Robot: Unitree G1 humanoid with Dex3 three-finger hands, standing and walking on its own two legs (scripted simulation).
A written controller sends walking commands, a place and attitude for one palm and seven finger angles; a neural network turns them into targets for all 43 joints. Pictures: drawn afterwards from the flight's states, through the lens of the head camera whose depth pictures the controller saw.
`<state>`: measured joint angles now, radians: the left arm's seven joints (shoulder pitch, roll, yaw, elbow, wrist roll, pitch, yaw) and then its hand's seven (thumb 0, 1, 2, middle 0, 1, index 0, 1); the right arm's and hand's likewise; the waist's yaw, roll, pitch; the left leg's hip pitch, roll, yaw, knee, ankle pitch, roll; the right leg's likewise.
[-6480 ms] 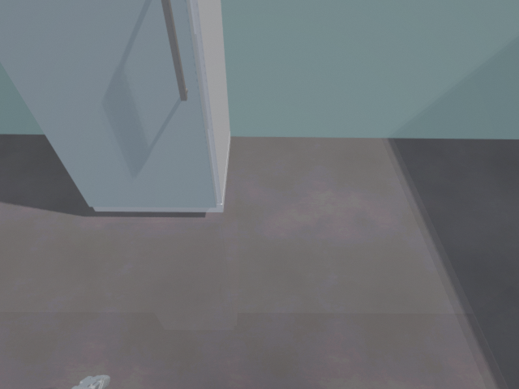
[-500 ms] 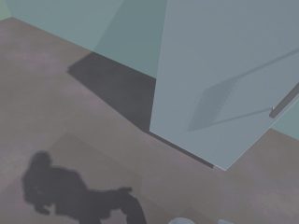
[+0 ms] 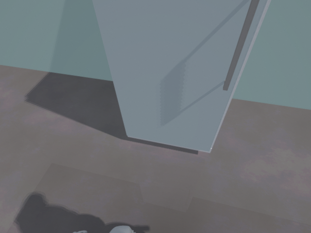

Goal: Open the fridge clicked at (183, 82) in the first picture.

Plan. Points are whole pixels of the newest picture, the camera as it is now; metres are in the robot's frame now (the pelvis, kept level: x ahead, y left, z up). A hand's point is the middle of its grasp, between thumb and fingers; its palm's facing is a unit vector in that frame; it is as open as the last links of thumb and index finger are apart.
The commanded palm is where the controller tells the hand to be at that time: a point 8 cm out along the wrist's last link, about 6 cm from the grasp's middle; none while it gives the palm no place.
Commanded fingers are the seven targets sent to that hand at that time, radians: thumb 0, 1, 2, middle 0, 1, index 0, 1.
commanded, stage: turn to face it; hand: right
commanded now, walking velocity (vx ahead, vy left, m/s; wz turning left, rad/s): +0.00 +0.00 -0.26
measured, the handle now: (237, 48) +0.71 -0.26 +0.10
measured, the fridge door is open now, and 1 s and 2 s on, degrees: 0 0 0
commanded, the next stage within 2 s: take the last steps up to it in 0.16 s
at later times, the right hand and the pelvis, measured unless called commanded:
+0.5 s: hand out of the picture -0.05 -0.14 -0.16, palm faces +0.24 +0.94 -0.23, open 7.3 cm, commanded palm none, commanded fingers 0.00 -0.90 -0.90 0.20 0.30 0.20 0.30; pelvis -0.03 +0.04 +0.01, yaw -10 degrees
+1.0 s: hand out of the picture +0.09 -0.19 -0.17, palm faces +0.16 +0.97 -0.18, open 7.4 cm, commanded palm none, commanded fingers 0.00 -0.90 -0.90 0.20 0.30 0.20 0.30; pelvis +0.06 +0.00 +0.00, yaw -8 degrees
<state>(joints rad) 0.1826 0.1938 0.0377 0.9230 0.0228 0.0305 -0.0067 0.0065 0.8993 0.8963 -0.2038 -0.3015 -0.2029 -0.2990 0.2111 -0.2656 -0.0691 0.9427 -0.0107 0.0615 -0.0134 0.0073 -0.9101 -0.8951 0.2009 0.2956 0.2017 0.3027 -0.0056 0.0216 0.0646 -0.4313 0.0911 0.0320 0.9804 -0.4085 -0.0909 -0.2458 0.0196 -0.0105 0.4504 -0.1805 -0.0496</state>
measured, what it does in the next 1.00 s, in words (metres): steps on the spot: left foot, then right foot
